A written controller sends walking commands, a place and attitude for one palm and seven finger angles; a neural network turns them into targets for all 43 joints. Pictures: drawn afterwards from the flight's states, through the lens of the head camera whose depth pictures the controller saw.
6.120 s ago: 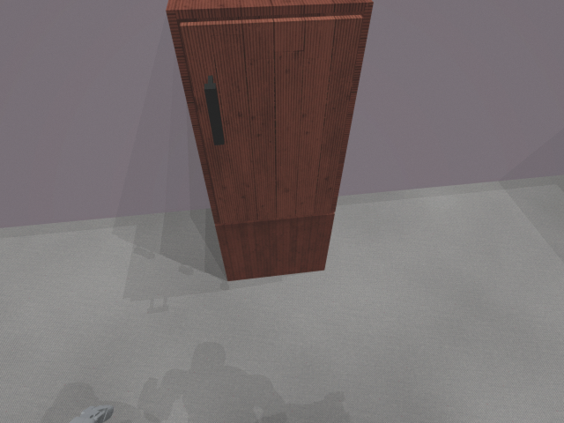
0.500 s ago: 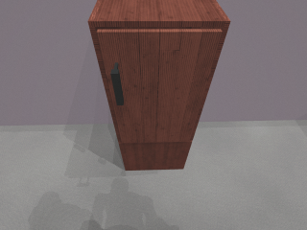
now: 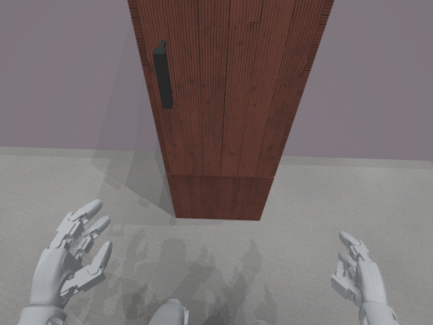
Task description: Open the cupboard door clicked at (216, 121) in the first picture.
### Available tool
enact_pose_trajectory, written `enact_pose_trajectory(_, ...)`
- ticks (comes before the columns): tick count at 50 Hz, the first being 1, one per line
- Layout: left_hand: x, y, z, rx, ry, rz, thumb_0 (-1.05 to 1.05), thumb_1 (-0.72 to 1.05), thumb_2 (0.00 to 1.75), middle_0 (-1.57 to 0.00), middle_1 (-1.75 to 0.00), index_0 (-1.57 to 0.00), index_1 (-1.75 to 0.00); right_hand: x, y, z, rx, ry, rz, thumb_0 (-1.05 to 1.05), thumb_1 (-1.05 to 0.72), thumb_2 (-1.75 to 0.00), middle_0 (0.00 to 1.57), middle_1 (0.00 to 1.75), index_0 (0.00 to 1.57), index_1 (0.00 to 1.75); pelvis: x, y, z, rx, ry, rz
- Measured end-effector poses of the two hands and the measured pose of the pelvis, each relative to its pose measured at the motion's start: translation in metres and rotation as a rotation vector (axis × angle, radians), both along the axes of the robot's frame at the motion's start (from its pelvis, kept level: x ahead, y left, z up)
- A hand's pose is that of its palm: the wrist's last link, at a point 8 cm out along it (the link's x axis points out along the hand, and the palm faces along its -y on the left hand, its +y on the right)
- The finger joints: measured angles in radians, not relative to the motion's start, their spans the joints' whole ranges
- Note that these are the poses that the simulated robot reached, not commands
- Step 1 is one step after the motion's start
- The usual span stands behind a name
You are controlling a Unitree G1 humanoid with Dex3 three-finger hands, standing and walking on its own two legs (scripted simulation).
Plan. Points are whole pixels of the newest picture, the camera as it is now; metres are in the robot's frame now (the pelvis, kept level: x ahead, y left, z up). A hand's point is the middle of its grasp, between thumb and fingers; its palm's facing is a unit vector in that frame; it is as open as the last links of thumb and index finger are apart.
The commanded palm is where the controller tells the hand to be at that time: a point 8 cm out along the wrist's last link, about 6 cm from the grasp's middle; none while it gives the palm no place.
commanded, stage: raise the hand with hooked fingers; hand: left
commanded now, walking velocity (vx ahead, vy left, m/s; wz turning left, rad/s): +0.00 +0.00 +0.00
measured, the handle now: (165, 75) +0.60 +0.17 +0.13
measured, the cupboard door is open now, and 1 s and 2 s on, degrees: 0 0 0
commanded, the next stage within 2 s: move the hooked fingers beside the handle in 1.72 s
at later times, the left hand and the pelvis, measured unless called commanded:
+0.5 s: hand (71, 230) +0.24 +0.25 +0.08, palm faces +0.07 -1.00 -0.06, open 11.4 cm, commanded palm +0.21 +0.30 +0.08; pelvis +0.00 +0.01 +0.02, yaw +0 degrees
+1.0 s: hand (36, 194) +0.28 +0.30 +0.13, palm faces +0.09 -1.00 -0.04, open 13.8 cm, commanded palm +0.25 +0.35 +0.13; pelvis +0.01 +0.04 +0.04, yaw +1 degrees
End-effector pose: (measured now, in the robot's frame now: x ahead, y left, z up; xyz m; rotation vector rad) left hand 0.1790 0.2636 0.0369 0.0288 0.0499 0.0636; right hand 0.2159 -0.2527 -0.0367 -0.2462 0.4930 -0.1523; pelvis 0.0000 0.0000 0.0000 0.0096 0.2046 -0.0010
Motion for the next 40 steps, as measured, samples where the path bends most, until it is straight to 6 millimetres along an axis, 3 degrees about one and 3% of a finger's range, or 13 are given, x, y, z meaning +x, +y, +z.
enact_pose_trajectory(3,-0.021,0.008,-0.009,-0.008,0.035,0.069,0.0,0.58,0.77,-0.23,-0.51,-0.22,-0.5,0.005,0.001,-0.004,-0.018,-0.023,0.026,0.01,-0.91,-0.9,0.2,0.3,0.2,0.3,-0.004,-0.005,-0.008,-0.014,0.0,0.014)
enact_pose_trajectory(6,-0.027,0.013,0.0,0.02,-0.015,0.097,0.01,0.51,0.74,-0.23,-0.55,-0.23,-0.55,-0.002,0.007,-0.014,-0.023,0.004,0.044,0.01,-0.91,-0.9,0.2,0.3,0.2,0.3,-0.007,-0.008,-0.012,-0.029,-0.004,0.025)
enact_pose_trajectory(10,-0.011,0.013,0.016,0.045,-0.076,0.032,0.01,0.42,0.7,-0.24,-0.61,-0.23,-0.61,-0.026,0.016,-0.033,0.001,0.089,0.043,0.01,-0.91,-0.9,0.2,0.3,0.2,0.3,-0.011,-0.011,-0.012,-0.044,-0.01,0.034)
enact_pose_trajectory(14,0.015,0.018,0.024,0.037,-0.031,-0.032,0.01,0.32,0.66,-0.24,-0.67,-0.24,-0.67,-0.058,0.022,-0.044,0.042,0.18,0.001,0.01,-0.91,-0.9,0.2,0.3,0.2,0.3,-0.011,-0.009,-0.004,-0.044,-0.017,0.028)
enact_pose_trajectory(19,0.032,0.031,0.036,0.026,0.017,-0.01,0.0,0.21,0.61,-0.25,-0.74,-0.25,-0.74,-0.093,0.02,-0.044,0.064,0.258,-0.069,0.01,-0.9,-0.9,0.2,0.3,0.2,0.3,-0.006,-0.001,0.009,-0.033,-0.018,0.008)
enact_pose_trajectory(24,0.037,0.04,0.046,0.035,-0.008,0.007,0.0,0.09,0.56,-0.26,-0.82,-0.25,-0.82,-0.109,0.013,-0.037,0.035,0.294,-0.106,0.01,-0.9,-0.9,0.2,0.3,0.2,0.3,-0.001,0.01,0.018,-0.028,-0.018,-0.002)
enact_pose_trajectory(31,0.046,0.049,0.05,0.028,-0.028,-0.007,0.0,-0.07,0.49,-0.27,-0.92,-0.27,-0.92,-0.094,0.014,-0.018,-0.019,0.26,-0.101,0.01,-0.91,-0.9,0.2,0.3,0.2,0.3,0.003,0.024,0.024,-0.033,-0.033,-0.002)
enact_pose_trajectory(40,0.058,0.069,0.072,0.027,-0.066,0.012,-0.01,-0.28,0.4,-0.29,-1.06,-0.28,-1.06,-0.049,0.044,0.007,-0.002,0.145,-0.024,0.01,-0.91,-0.9,0.2,0.3,0.2,0.3,0.008,0.034,0.033,-0.044,-0.065,0.009)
